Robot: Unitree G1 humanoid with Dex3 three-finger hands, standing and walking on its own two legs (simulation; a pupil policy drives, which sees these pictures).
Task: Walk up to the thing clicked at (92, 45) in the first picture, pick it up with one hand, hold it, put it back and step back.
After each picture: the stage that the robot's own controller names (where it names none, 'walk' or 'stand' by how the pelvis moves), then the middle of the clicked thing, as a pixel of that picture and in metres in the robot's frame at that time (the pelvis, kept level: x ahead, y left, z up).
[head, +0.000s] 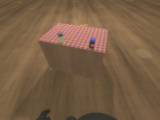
stand; (92, 43) +0.88 +0.00 -0.06
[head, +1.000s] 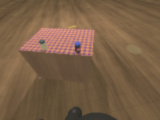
walk; (77, 47) +0.75 +0.20 -0.05
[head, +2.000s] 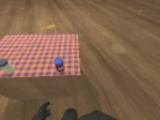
stand; (59, 64) +0.44 +0.27 -0.03
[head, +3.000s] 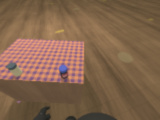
stand; (63, 72) +0.41 +0.24 -0.06
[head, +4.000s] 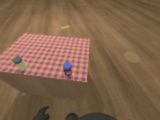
stand; (67, 69) +0.42 +0.21 -0.06
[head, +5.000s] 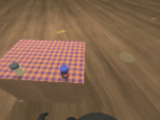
stand; (64, 71) +0.42 +0.24 -0.07
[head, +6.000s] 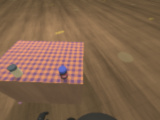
stand; (63, 72) +0.41 +0.24 -0.07
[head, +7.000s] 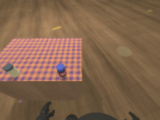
rise first; (61, 70) +0.41 +0.26 -0.06
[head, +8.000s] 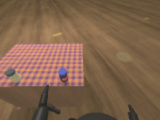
rise first; (63, 75) +0.38 +0.25 -0.06
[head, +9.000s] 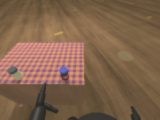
go down; (64, 73) +0.40 +0.25 -0.06
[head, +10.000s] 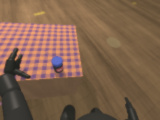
go down; (57, 65) +0.40 +0.22 +0.01
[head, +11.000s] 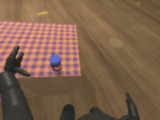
approach; (55, 63) +0.41 +0.23 +0.01
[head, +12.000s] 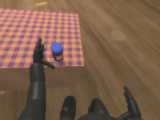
close in; (57, 52) +0.45 +0.21 +0.06
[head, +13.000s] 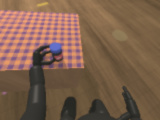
lift; (56, 52) +0.45 +0.22 +0.06
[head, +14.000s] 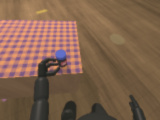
lift; (61, 59) +0.43 +0.20 +0.04
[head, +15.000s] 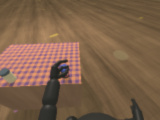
rise first; (64, 71) +0.42 +0.22 -0.03
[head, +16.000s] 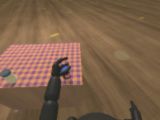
stand; (65, 72) +0.42 +0.21 -0.04
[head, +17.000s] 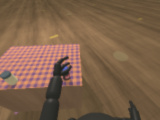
stand; (65, 73) +0.42 +0.21 -0.04
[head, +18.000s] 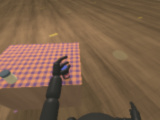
stand; (65, 72) +0.42 +0.21 -0.04
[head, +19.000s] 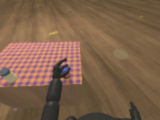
stand; (65, 71) +0.42 +0.21 -0.05
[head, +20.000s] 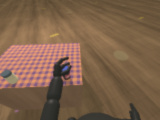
stand; (66, 73) +0.42 +0.21 -0.05
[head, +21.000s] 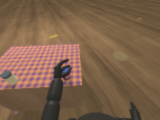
stand; (65, 73) +0.42 +0.21 -0.05
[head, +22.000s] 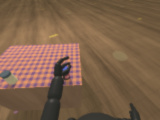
stand; (65, 73) +0.42 +0.21 -0.05
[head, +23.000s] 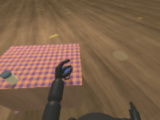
stand; (65, 73) +0.42 +0.21 -0.05
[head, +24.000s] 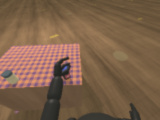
stand; (65, 72) +0.42 +0.21 -0.05
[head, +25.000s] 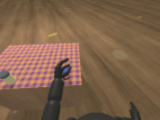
stand; (65, 73) +0.41 +0.21 -0.05
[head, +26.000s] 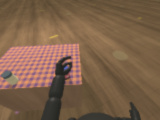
stand; (65, 73) +0.42 +0.22 -0.05
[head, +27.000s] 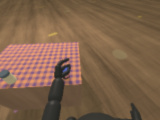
stand; (65, 72) +0.42 +0.22 -0.05
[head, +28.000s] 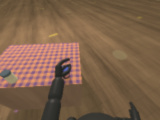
stand; (65, 72) +0.43 +0.21 -0.05
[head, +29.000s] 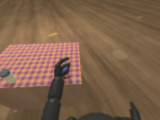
stand; (65, 72) +0.42 +0.21 -0.05
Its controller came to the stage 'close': yes
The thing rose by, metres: 0.00
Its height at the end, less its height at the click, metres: +0.00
